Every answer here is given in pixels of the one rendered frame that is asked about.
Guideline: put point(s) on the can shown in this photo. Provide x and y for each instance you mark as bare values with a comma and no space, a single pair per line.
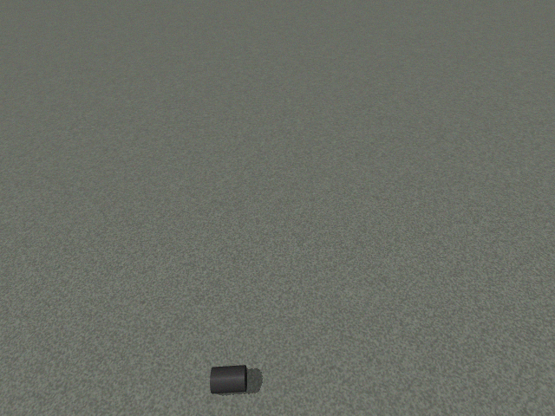
231,379

